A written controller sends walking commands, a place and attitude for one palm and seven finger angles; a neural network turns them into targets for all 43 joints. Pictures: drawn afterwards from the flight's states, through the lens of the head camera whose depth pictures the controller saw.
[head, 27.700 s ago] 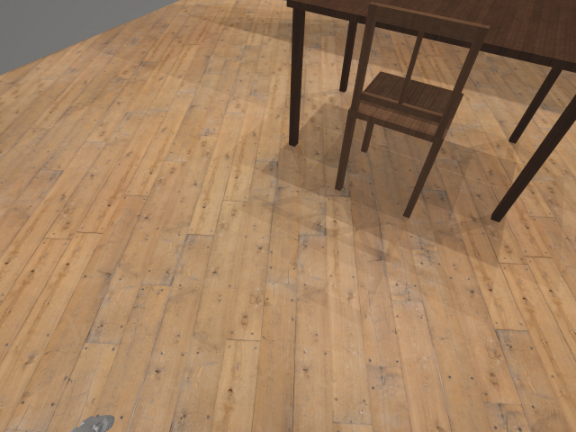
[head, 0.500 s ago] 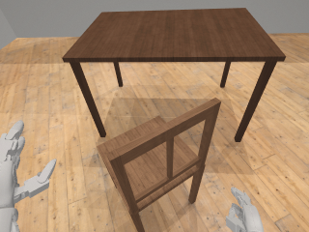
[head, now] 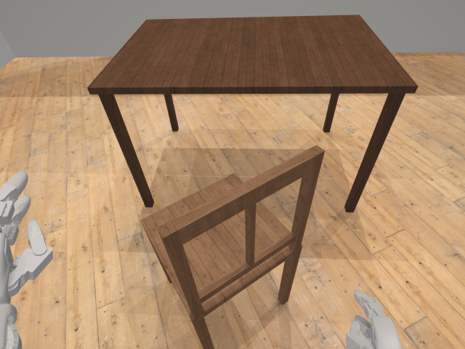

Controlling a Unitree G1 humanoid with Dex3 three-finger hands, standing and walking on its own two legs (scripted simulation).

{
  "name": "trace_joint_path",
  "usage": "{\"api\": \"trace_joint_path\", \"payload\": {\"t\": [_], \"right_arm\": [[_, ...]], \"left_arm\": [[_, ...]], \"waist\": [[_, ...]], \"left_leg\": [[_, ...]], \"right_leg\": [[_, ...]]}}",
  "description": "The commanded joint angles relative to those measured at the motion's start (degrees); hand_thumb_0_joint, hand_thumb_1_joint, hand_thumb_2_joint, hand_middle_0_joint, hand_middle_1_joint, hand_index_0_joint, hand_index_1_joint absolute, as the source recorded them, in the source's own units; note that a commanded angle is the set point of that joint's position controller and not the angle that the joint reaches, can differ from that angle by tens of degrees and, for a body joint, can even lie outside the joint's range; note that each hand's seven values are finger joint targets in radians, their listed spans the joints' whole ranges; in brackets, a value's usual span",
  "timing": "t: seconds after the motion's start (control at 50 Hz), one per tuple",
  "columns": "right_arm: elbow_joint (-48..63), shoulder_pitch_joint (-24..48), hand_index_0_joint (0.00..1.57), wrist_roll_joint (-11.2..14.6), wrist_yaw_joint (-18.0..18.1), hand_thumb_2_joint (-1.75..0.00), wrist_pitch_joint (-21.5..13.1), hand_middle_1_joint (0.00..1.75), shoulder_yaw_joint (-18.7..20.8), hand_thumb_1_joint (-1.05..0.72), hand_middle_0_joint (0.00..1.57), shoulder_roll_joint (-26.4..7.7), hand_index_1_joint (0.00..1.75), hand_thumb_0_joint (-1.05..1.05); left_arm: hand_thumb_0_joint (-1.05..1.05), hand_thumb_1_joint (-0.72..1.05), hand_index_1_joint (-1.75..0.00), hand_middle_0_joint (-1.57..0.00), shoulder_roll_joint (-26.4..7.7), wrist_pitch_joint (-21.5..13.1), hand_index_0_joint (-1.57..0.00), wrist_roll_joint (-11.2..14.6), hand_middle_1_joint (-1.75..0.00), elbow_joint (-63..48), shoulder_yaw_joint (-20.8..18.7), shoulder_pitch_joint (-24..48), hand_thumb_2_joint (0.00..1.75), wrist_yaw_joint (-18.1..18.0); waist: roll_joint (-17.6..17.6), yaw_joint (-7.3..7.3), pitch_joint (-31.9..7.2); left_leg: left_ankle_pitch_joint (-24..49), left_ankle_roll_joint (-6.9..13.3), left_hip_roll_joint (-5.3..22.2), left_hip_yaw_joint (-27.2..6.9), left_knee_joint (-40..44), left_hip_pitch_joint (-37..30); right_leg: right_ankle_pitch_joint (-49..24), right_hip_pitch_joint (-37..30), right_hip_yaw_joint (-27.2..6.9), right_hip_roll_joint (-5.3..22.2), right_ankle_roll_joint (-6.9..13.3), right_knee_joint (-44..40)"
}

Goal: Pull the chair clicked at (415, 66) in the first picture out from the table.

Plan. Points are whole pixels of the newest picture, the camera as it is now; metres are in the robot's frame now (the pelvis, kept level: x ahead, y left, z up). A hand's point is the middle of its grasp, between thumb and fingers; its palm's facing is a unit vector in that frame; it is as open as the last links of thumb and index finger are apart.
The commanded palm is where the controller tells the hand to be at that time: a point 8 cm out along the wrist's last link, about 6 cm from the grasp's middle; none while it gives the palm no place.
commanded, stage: step back with the hand held close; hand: left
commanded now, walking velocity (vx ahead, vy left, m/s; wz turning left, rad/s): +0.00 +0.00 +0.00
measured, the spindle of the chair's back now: (250, 235) +0.40 +0.02 -0.10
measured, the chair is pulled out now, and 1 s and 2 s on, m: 0.45 0.45 0.45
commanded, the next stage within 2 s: stop stepping back and stand still in 1.92 s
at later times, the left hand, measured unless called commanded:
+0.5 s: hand (22, 283) +0.15 +0.28 +0.15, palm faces +0.40 -0.77 -0.50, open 7.4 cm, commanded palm +0.09 +0.31 +0.17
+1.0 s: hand out of the picture +0.09 +0.29 +0.16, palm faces +0.47 -0.73 -0.49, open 7.4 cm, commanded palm +0.03 +0.32 +0.17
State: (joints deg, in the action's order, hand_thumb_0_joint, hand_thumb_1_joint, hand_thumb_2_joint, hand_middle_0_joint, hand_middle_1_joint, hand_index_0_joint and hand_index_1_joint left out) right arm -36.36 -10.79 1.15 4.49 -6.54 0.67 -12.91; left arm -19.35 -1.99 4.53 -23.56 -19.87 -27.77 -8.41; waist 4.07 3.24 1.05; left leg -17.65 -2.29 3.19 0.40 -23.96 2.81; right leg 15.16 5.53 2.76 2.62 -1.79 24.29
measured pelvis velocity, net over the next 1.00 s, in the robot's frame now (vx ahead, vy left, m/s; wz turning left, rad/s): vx -0.10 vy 0.02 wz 0.01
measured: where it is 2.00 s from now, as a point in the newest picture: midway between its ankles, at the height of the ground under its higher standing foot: outside the picture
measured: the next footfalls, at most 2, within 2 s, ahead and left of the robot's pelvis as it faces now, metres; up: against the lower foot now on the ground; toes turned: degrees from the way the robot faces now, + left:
none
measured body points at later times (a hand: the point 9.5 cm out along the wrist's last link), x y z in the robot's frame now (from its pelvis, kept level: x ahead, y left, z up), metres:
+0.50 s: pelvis -0.05 +0.02 +0.00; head -0.02 +0.01 +0.45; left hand +0.12 +0.32 +0.18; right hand +0.13 -0.22 -0.09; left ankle -0.05 +0.14 -0.74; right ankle -0.02 -0.14 -0.74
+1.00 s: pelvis -0.10 +0.02 -0.01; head -0.08 +0.03 +0.44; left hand +0.06 +0.33 +0.18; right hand +0.07 -0.22 -0.09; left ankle -0.05 +0.14 -0.74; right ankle -0.02 -0.14 -0.74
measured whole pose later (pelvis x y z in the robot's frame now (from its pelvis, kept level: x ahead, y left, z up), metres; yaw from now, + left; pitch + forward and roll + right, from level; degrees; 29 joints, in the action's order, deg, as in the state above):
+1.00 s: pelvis -0.10 +0.02 -0.01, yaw +1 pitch +1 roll -1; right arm -34.1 -12.0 0.3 4.8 -6.2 0.7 -12.0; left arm -23.2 -8.7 1.5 -31.8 -25.8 -31.8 -10.7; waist 0.5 0.4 2.3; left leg -13.2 -0.6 2.2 -0.8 -34.9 22.6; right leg 7.4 21.9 1.3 2.5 -2.7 28.7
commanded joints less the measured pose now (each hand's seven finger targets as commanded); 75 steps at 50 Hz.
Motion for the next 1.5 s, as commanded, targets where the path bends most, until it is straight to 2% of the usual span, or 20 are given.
{"api": "trace_joint_path", "payload": {"t": [0.0, 0.06, 0.08, 0.12, 0.16, 0.22, 0.28, 0.42, 0.64, 0.76, 0.9, 0.98, 1.08, 1.18, 1.22, 1.28, 1.34, 1.38, 1.42, 1.48], "right_arm": [[9.51, 7.98, 0.2, 0.07, 0.43, -0.9, -3.51, 0.3, 1.74, -0.9, 0.2, -5.68, 0.3, 0.0], [9.66, 8.11, 0.2, -0.03, 0.36, -0.9, -3.82, 0.3, 1.7, -0.9, 0.2, -6.07, 0.3, 0.0], [11.97, 7.73, 0.2, 0.1, 0.21, -0.9, -2.89, 0.3, 0.81, -0.9, 0.2, -5.86, 0.3, 0.0], [10.02, 7.24, 0.2, -0.42, 0.0, -0.9, -1.98, 0.3, 1.87, -0.9, 0.2, -6.16, 0.3, 0.0], [11.04, 8.02, 0.2, -0.75, -0.46, -0.9, -0.31, 0.3, 2.07, -0.9, 0.2, -6.43, 0.3, 0.0], [11.67, 8.45, 0.2, -0.96, -0.49, -0.9, 1.33, 0.3, 2.35, -0.9, 0.2, -6.57, 0.3, 0.0], [11.89, 8.63, 0.2, -0.83, 0.19, -0.9, 2.0, 0.3, 2.52, -0.9, 0.2, -6.39, 0.3, 0.0], [11.94, 7.79, 0.2, -0.72, 1.06, -0.9, 1.01, 0.3, 2.81, -0.9, 0.2, -6.13, 0.3, 0.0], [11.9, 6.27, 0.2, -0.72, 1.07, -0.9, -0.6, 0.3, 2.7, -0.9, 0.2, -6.14, 0.3, 0.0], [11.75, 5.02, 0.2, -0.79, 1.09, -0.9, -1.54, 0.3, 2.67, -0.9, 0.2, -6.6, 0.3, 0.0], [11.49, 4.99, 0.2, -0.73, 1.1, -0.9, -2.71, 0.3, 2.77, -0.9, 0.2, -6.75, 0.3, 0.0], [11.56, 5.4, 0.2, -0.66, 0.99, -0.9, -3.28, 0.3, 3.13, -0.9, 0.2, -7.15, 0.3, 0.0], [10.84, 5.06, 0.2, -1.02, 0.81, -0.9, -4.14, 0.3, 3.38, -0.9, 0.2, -6.63, 0.3, 0.0], [8.91, 4.58, 0.2, -1.72, 0.28, -0.9, -3.31, 0.3, 3.62, -0.9, 0.2, -5.55, 0.3, 0.0], [8.3, 4.51, 0.2, -1.73, 0.14, -0.9, -2.37, 0.3, 3.37, -0.9, 0.2, -4.88, 0.3, 0.0], [8.96, 5.74, 0.2, -1.43, 0.71, -0.9, -1.42, 0.3, 3.69, -0.9, 0.2, -5.62, 0.3, 0.0], [11.06, 6.61, 0.2, -0.75, 0.96, -0.9, -2.03, 0.3, 3.79, -0.9, 0.2, -7.08, 0.3, 0.0], [11.35, 6.97, 0.2, -0.71, 1.01, -0.9, -3.06, 0.3, 3.99, -0.9, 0.2, -6.64, 0.3, 0.0], [10.84, 6.2, 0.2, -1.13, 0.67, -0.9, -4.15, 0.3, 3.77, -0.9, 0.2, -7.0, 0.3, 0.0], [9.4, 4.82, 0.2, -1.88, 0.43, -0.9, -5.29, 0.3, 3.33, -0.9, 0.2, -6.4, 0.3, 0.0]], "left_arm": [[0.0, 0.9, -0.3, -0.2, -10.13, -3.7, -0.2, -0.14, -0.3, -10.03, -6.01, 3.9, 0.9, -0.78], [0.0, 0.9, -0.3, -0.2, -10.44, -4.1, -0.2, -0.24, -0.3, -12.24, -5.36, 7.29, 0.9, -0.69], [0.0, 0.9, -0.3, -0.2, -19.81, -7.93, -0.2, -0.08, -0.3, -18.27, -13.97, 18.46, 0.9, -0.91], [0.0, 0.9, -0.3, -0.2, -13.59, -8.3, -0.2, -0.4, -0.3, -9.64, -11.03, 5.63, 0.9, -0.15], [0.0, 0.9, -0.3, -0.2, -9.94, -7.87, -0.2, -0.74, -0.3, -9.28, -8.17, -1.95, 0.9, 0.23], [0.0, 0.9, -0.3, -0.2, -10.43, -7.8, -0.2, -1.08, -0.3, -11.57, -8.72, -5.69, 0.9, -0.17], [0.0, 0.9, -0.3, -0.2, -13.23, -7.91, -0.2, -1.12, -0.3, -15.1, -10.78, -5.02, 0.9, -1.03], [0.0, 0.9, -0.3, -0.2, -13.68, -8.24, -0.2, -1.11, -0.3, -18.92, -11.3, -4.23, 0.9, -2.17], [0.0, 0.9, -0.3, -0.2, -13.31, -8.49, -0.2, -2.14, -0.3, -18.51, -11.57, -3.62, 0.9, -3.12], [0.0, 0.9, -0.3, -0.2, -13.79, -9.11, -0.2, -2.62, -0.3, -19.11, -11.61, -1.82, 0.9, -3.46], [0.0, 0.9, -0.3, -0.2, -13.87, -10.0, -0.2, -2.86, -0.3, -19.8, -12.43, -2.88, 0.9, -3.53], [0.0, 0.9, -0.3, -0.2, -13.93, -10.67, -0.2, -3.54, -0.3, -20.05, -13.35, -2.82, 0.9, -3.18], [0.0, 0.9, -0.3, -0.2, -14.44, -11.73, -0.2, -3.64, -0.3, -21.38, -14.11, -2.29, 0.9, -2.71], [0.0, 0.9, -0.3, -0.2, -16.3, -12.11, -0.2, -3.47, -0.3, -20.18, -14.49, -1.58, 0.9, -3.22], [0.0, 0.9, -0.3, -0.2, -15.58, -12.09, -0.2, -3.19, -0.3, -20.01, -13.86, -1.81, 0.9, -3.38], [0.0, 0.9, -0.3, -0.2, -16.18, -12.21, -0.2, -3.16, -0.3, -19.71, -15.07, -3.78, 0.9, -3.61], [0.0, 0.9, -0.3, -0.2, -13.63, -12.46, -0.2, -3.76, -0.3, -18.98, -14.72, -5.14, 0.9, -2.85], [0.0, 0.9, -0.3, -0.2, -14.52, -12.56, -0.2, -3.95, -0.3, -19.38, -15.16, -5.05, 0.9, -2.16], [0.0, 0.9, -0.3, -0.2, -14.12, -13.62, -0.2, -4.03, -0.3, -20.66, -14.72, -4.8, 0.9, -1.16], [0.0, 0.9, -0.3, -0.2, -15.41, -14.81, -0.2, -3.56, -0.3, -24.3, -13.81, -2.14, 0.9, -0.98]], "waist": [[-1.29, -0.2, -2.98], [-0.45, -0.42, -4.35], [2.29, -1.7, 2.48], [-4.75, -2.07, -0.84], [-2.83, -2.22, -4.51], [-2.27, -2.26, -7.4], [-1.55, -2.51, -9.01], [0.33, -2.39, -9.63], [-1.08, -2.72, -5.11], [-1.38, -3.12, -3.95], [1.08, -2.83, -5.43], [3.56, -2.72, -4.72], [1.0, -2.8, -6.67], [-8.13, -3.38, -7.17], [-9.18, -4.01, -8.56], [-2.2, -3.88, -7.89], [9.22, -3.31, -6.7], [6.7, -2.88, -7.75], [5.95, -2.59, -6.27], [2.63, -3.13, -11.34]], "left_leg": [[16.98, 2.12, -1.19, 0.86, 3.23, 2.49], [16.82, 2.19, -1.33, 0.85, 3.22, 2.06], [12.79, 2.95, -0.01, 0.51, 1.89, 7.14], [11.99, 2.89, -0.16, 0.1, 0.25, 7.26], [15.63, 2.91, 0.27, 0.3, -0.15, 6.64], [19.49, 2.75, 1.22, -0.14, 0.56, 7.52], [21.04, 2.75, 1.78, -0.56, 0.84, 8.16], [18.66, 2.77, 2.83, -1.35, 0.57, 11.8], [-6.5, 3.06, 1.37, -2.26, 1.65, 24.16], [-11.04, 2.92, 0.75, -2.3, 0.76, 24.37], [-9.79, 3.78, 2.33, -4.45, 2.53, 28.33], [-15.21, 5.23, 4.6, -6.53, 4.61, 36.5], [-12.08, 4.87, 3.51, -5.01, -0.12, 35.1], [-7.82, 1.81, -2.77, -0.5, -11.36, 22.09], [-4.18, 1.58, -3.14, -0.56, -11.36, 17.84], [-4.63, 2.71, 0.52, -4.77, -0.96, 21.06], [-19.07, 7.27, 9.2, -12.15, 10.39, 41.59], [-7.88, 7.77, 9.23, -11.07, 5.45, 39.5], [-8.66, 8.05, 8.97, -10.84, 3.74, 40.72], [8.89, 4.81, 4.19, -5.92, -4.32, 25.38]], "right_leg": [[-16.47, -1.88, 0.79, -0.98, 2.21, -3.05], [-16.12, -2.11, 0.5, -0.95, 2.22, -2.97], [-19.35, 2.3, -2.45, 1.75, 1.93, -5.18], [-21.79, 1.51, -2.83, 2.54, 2.3, -4.76], [-23.18, 0.54, -2.8, 2.67, 2.09, -3.27], [-22.55, -0.37, -1.97, 2.07, 1.71, -1.92], [-23.09, -0.58, -1.68, 2.2, 1.47, -0.61], [-19.83, 0.61, -1.71, 1.42, 1.05, 1.75], [-2.83, 3.53, -4.17, 1.2, 1.1, -1.24], [6.8, 7.76, -5.02, 1.27, 1.15, -4.22], [-0.23, 3.22, -4.16, -0.09, 0.87, 1.05], [-2.73, -1.59, -3.73, -1.47, 0.53, 7.57], [-8.16, 0.27, -5.66, -0.18, 1.11, 8.31], [2.83, 15.02, -12.1, 6.59, 4.74, -6.28], [2.85, 16.94, -9.6, 7.0, 4.61, -7.0], [4.01, 13.43, -4.56, 1.58, 1.79, -2.26], [-0.33, -3.85, -1.67, -4.95, -0.13, 15.81], [-10.93, -3.89, -2.71, -4.87, 0.21, 18.08], [-9.35, -3.52, -4.02, -4.21, 0.77, 17.43], [-23.28, 3.38, -6.73, -1.01, 1.72, 9.27]]}}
